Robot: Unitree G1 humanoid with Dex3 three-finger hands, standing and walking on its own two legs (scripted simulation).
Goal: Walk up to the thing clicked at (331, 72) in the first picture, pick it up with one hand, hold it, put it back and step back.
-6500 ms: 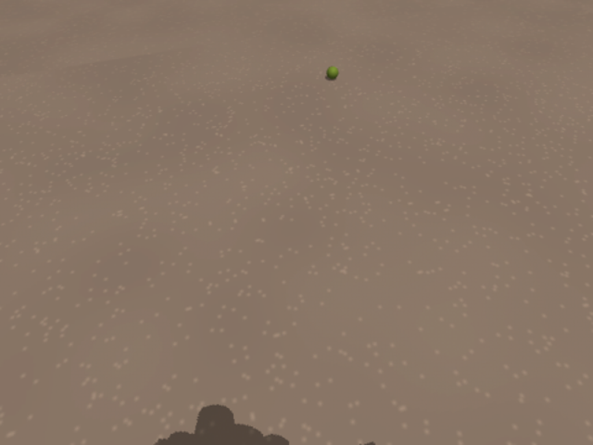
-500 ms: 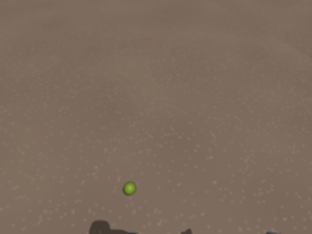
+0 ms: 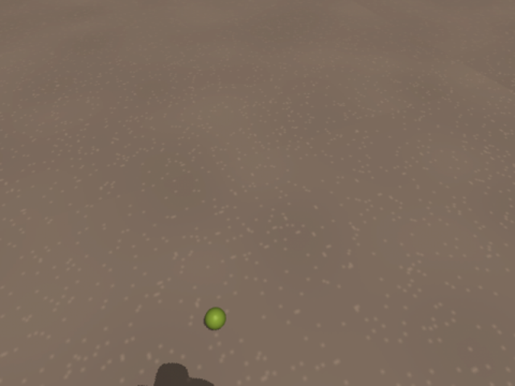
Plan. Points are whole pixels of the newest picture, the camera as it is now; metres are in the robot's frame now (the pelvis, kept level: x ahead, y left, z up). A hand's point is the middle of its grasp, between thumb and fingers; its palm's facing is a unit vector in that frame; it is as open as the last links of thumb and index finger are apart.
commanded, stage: walk up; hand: left
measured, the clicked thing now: (215, 318) +0.46 +0.21 -0.74
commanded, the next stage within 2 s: none
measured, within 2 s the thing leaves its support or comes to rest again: neither
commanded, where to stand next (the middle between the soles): +0.11 -0.01 m, yaw -2 degrees
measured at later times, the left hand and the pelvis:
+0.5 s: hand out of the picture +0.11 +0.25 -0.15, palm faces +0.00 -0.94 -0.34, open 7.4 cm; pelvis +0.02 +0.00 +0.00, yaw +0 degrees
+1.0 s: hand out of the picture +0.08 +0.27 -0.16, palm faces +0.03 -0.94 -0.34, open 7.4 cm; pelvis +0.04 +0.01 +0.00, yaw +1 degrees
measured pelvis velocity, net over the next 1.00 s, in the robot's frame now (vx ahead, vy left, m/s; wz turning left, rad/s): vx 0.04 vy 0.01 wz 0.03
